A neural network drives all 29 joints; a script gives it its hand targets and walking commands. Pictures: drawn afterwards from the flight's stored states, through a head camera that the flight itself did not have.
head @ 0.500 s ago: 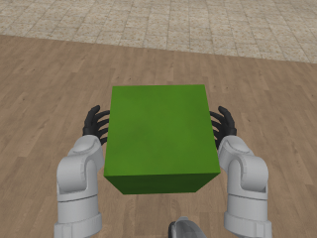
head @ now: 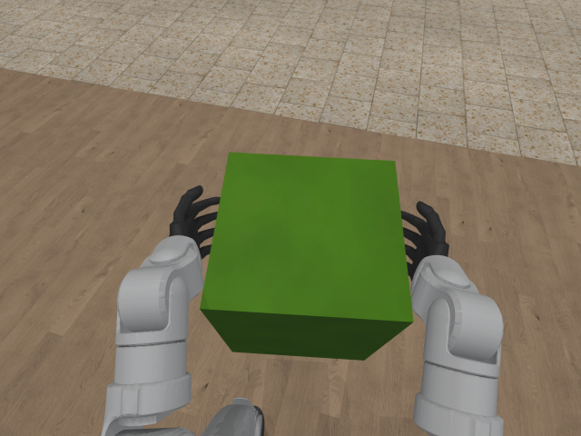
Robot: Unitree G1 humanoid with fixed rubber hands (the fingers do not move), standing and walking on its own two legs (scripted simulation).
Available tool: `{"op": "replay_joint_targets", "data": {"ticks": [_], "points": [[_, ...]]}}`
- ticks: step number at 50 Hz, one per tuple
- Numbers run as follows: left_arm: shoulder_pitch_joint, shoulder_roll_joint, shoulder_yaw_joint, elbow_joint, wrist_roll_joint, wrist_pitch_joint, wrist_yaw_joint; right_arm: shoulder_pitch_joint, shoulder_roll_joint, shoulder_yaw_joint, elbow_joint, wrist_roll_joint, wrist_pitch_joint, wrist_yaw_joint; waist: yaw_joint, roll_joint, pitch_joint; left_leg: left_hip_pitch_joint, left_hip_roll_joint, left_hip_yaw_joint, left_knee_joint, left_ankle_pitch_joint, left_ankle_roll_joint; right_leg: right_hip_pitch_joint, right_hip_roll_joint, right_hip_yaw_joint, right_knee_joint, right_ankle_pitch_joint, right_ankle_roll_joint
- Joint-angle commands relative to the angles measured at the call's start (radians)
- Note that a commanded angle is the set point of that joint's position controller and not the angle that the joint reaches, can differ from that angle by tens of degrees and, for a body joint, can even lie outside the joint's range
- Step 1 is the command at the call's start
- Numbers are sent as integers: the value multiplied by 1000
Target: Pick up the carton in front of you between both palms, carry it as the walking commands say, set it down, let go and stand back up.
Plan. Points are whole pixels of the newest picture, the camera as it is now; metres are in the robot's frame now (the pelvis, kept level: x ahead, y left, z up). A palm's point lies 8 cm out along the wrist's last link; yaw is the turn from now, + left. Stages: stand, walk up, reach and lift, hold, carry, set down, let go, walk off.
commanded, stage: carry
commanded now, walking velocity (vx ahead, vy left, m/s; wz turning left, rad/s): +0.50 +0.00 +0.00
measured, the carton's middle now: (304, 267) +0.35 +0.02 +0.02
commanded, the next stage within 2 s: none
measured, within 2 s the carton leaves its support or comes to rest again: neither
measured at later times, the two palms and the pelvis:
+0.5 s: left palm (251, 114) +0.64 +0.14 +0.06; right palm (417, 130) +0.62 -0.16 +0.06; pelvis +0.30 +0.01 -0.03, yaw -1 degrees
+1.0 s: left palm (271, 48) +0.92 +0.14 +0.04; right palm (398, 56) +0.93 -0.16 +0.04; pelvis +0.60 -0.03 -0.06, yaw +0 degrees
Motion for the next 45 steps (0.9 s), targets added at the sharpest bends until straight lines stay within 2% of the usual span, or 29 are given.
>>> {"op": "replay_joint_targets", "data": {"ticks": [1,2,4,5,6,7,8,9,10,11,12,14,16,19,22,24,26,27,28,29,30,31,32,33,34,36,39,41,45], "points": [[-527,-742,-667,-121,-221,-1,-52,-552,653,623,-46,132,-16,4,38,-113,-374,49,-68,79,-189,144,23,358,-192,157,0,751,-73],[-515,-736,-661,-105,-209,4,-50,-542,643,613,-37,125,-9,5,23,-118,-374,136,-75,82,-245,173,38,332,-186,140,42,765,-57],[-509,-728,-648,-75,-191,17,-48,-507,619,585,6,104,2,6,-58,-103,-427,420,-89,128,-311,219,54,232,-161,77,237,800,-12],[-525,-717,-639,-62,-179,24,-46,-491,605,572,28,95,8,6,-94,-48,-478,626,-10,57,-256,271,54,80,-132,51,408,592,15],[-534,-719,-633,-45,-173,34,-45,-488,586,560,50,91,13,3,-87,89,-563,900,241,-215,-73,650,111,-189,-82,44,593,47,44],[-495,-721,-620,-27,-171,44,-43,-493,571,557,60,93,12,-4,-158,300,-669,1095,393,-574,-145,395,307,-471,40,84,895,-297,76],[-525,-731,-618,-40,-176,45,-38,-468,619,567,77,112,14,-1,-154,230,-614,1052,347,-609,-206,154,295,-588,-3,134,930,-267,39],[-572,-766,-604,-44,-174,41,-36,-531,678,587,50,134,7,9,-165,140,-548,963,297,-541,-225,95,269,-616,-32,140,900,-214,30],[-586,-797,-592,-50,-162,32,-37,-597,735,623,20,170,0,21,-153,49,-491,864,274,-475,-239,148,240,-603,-65,134,839,-163,35],[-584,-816,-580,-41,-143,23,-40,-661,780,657,2,203,-12,36,-142,23,-468,786,256,-424,-259,140,223,-571,-87,136,763,-127,41],[-589,-827,-576,-44,-126,11,-43,-713,815,688,-20,238,-26,49,-128,19,-461,716,239,-376,-282,114,204,-520,-100,130,706,-103,47],[-581,-833,-582,-52,-107,-8,-43,-751,835,727,-48,280,-49,64,-121,57,-463,673,224,-316,-297,137,203,-488,-105,104,609,-83,60],[-562,-820,-594,-72,-99,-25,-35,-734,829,741,-55,297,-62,66,-132,89,-468,703,211,-264,-286,247,207,-506,-102,85,510,-22,67],[-521,-775,-601,-113,-92,-36,-21,-677,793,741,-60,298,-69,59,-153,102,-469,767,175,-194,-246,401,184,-525,-94,66,359,140,62],[-501,-722,-602,-154,-97,-29,-14,-634,748,730,-69,289,-62,45,-178,101,-438,804,139,-149,-210,456,161,-515,-74,38,203,271,47],[-475,-684,-594,-155,-92,-17,-11,-598,717,717,-53,272,-50,35,-186,95,-411,798,115,-116,-183,424,140,-463,-56,16,83,347,35],[-457,-648,-576,-142,-84,-1,-10,-577,687,698,-28,250,-34,27,-170,106,-389,755,109,-94,-139,380,110,-349,-40,3,-24,410,12],[-448,-631,-564,-131,-80,8,-9,-569,676,688,-12,238,-25,22,-145,108,-395,728,105,-73,-74,407,90,-256,-32,-8,-66,435,-1],[-425,-616,-549,-109,-74,17,-8,-566,667,676,4,226,-15,17,-104,80,-422,672,81,-21,43,411,61,-98,-20,-36,-120,466,-8],[-414,-604,-536,-92,-65,27,-7,-564,650,662,18,215,-5,12,-70,25,-464,545,54,14,199,264,37,94,-61,-4,-88,460,-2],[-391,-586,-515,-72,-60,37,-5,-579,640,646,24,207,7,5,-58,-91,-536,319,20,33,388,-170,9,320,-263,217,49,727,-11],[-437,-560,-506,-51,-58,43,5,-559,654,632,51,194,20,1,-31,-307,-587,-5,-124,11,650,-573,-33,550,-453,590,27,736,-180],[-408,-580,-505,-26,-74,51,6,-580,649,625,58,194,28,-7,-9,-241,-571,-115,-83,-42,721,-568,-17,567,-445,625,12,573,-205],[-448,-625,-523,-43,-97,45,-1,-586,682,605,60,184,30,-8,1,-234,-550,-173,-67,-55,745,-520,-5,492,-419,664,-50,352,-236],[-499,-682,-547,-61,-119,41,-13,-623,709,598,56,177,26,-6,-10,-118,-490,-164,-34,-61,708,-467,-2,381,-384,606,-78,307,-208],[-642,-790,-613,-98,-182,22,-46,-673,759,590,51,158,10,5,-41,-46,-437,-88,2,-68,569,-394,-2,213,-345,476,-102,359,-160],[-720,-840,-675,-142,-247,-10,-74,-680,793,619,40,159,-18,13,-48,-83,-438,-41,16,-35,426,-321,-19,160,-316,377,-128,393,-154],[-692,-829,-684,-146,-256,-18,-76,-653,777,626,23,153,-34,8,-33,-95,-446,-90,20,-21,339,-248,-26,227,-310,340,-112,535,-154],[-611,-782,-680,-156,-253,-19,-65,-608,717,631,-33,152,-40,-1,0,-97,-445,-91,-6,15,146,-55,-13,317,-252,246,-58,747,-109]]}}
